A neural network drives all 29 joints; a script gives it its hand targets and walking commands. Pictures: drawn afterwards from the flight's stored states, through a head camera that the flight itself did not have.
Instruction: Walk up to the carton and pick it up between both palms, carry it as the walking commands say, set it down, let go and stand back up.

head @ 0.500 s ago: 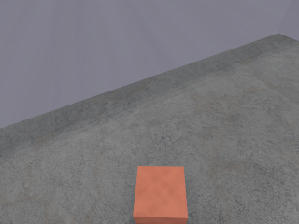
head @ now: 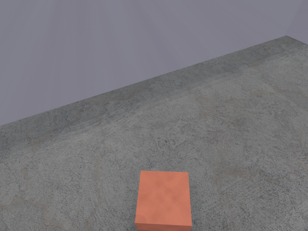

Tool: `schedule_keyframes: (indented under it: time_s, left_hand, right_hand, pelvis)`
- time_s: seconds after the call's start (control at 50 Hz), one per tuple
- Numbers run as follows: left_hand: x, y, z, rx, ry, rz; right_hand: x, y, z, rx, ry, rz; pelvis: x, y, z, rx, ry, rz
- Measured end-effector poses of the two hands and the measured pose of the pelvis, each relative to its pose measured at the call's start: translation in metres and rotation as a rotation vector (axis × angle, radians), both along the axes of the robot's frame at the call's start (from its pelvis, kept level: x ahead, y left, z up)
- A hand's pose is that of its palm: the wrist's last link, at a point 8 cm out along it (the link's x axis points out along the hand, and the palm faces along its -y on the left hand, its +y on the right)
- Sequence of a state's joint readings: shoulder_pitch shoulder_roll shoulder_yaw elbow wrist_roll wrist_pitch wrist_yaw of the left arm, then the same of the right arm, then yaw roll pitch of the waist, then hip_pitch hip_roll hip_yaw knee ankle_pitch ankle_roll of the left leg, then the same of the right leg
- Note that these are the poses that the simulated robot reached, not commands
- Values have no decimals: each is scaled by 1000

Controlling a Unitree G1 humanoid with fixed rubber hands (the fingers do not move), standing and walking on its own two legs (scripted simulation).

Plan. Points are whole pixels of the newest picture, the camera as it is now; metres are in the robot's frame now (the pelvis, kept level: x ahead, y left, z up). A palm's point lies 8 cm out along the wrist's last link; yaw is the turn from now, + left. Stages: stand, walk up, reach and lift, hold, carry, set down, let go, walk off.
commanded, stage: stand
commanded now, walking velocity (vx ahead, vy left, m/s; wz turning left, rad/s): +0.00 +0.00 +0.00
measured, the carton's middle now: (163, 200) +0.45 +0.01 -0.69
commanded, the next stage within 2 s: reach and lift in 0.16 s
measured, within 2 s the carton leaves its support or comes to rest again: neither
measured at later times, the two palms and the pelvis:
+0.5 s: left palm out of the picture +0.15 +0.23 -0.14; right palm out of the picture +0.14 -0.22 -0.14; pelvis -0.01 +0.02 -0.02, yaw -2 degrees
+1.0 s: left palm (88, 225) +0.20 +0.25 -0.18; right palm (241, 222) +0.22 -0.22 -0.18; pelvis -0.09 +0.02 -0.08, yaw -1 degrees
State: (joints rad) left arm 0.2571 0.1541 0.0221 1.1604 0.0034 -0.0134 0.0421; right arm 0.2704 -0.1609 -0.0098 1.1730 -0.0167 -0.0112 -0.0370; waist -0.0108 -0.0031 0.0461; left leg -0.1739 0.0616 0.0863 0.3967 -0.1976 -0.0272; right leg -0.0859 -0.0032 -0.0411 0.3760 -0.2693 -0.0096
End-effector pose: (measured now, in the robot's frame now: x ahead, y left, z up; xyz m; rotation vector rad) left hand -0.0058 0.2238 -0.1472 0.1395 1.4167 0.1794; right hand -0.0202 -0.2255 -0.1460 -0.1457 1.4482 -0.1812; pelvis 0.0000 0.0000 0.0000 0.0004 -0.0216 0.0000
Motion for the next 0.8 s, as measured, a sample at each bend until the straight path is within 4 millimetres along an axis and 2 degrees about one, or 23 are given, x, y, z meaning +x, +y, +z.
schedule_keyframes:
  time_s: [0.16,0.18,0.2,0.26,0.3,0.34,0.38,0.42,0.48,0.58,0.68,0.8]
  left_hand:
    - [-5,2,0,4,19,6]
    - [0,2,-1,-7,5,23]
    - [15,3,-2,-15,-35,27]
    - [91,8,0,-16,-168,-17]
    - [137,11,6,-7,-186,-58]
    - [168,14,15,-6,-173,-67]
    - [181,16,21,-11,-140,-63]
    - [179,15,22,-24,-105,-56]
    - [162,9,15,-51,-69,-38]
    - [142,5,-5,-66,-101,-31]
    - [148,11,-18,-53,-199,-40]
    - [162,19,-24,-42,-278,-45]
  right_hand:
    - [1,1,0,-3,9,6]
    - [7,0,-1,-1,-9,4]
    - [22,-1,-3,-3,-53,2]
    - [97,-6,-3,-4,-184,27]
    - [141,-8,1,-8,-192,60]
    - [170,-6,8,-9,-163,74]
    - [182,-4,12,-5,-121,74]
    - [180,-1,13,6,-81,63]
    - [168,2,8,13,-50,61]
    - [159,2,-8,8,-97,94]
    - [169,4,-20,11,-199,121]
    - [187,4,-25,17,-279,119]
  pelvis:
    - [3,2,0,0,0,4]
    - [3,3,-2,1,41,1]
    - [2,3,-6,0,83,-5]
    - [-7,7,-19,-5,154,-15]
    - [-13,9,-24,-3,180,-15]
    - [-16,10,-27,3,200,-18]
    - [-14,12,-26,4,222,-18]
    - [-11,14,-23,3,238,-22]
    - [-7,17,-22,1,266,-27]
    - [-13,20,-35,0,335,-30]
    - [-31,21,-52,-3,373,-23]
    - [-56,22,-67,-5,351,-21]
